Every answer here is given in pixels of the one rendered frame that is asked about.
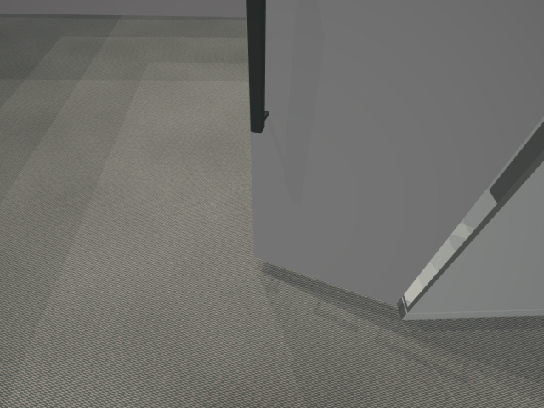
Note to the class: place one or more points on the handle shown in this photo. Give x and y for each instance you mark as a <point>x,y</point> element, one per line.
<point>256,22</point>

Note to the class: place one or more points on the fridge door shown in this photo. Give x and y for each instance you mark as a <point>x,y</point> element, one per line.
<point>388,120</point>

